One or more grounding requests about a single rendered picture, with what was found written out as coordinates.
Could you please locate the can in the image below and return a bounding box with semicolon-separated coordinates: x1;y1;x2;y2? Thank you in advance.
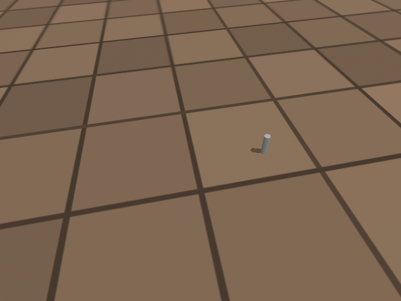
261;134;271;154

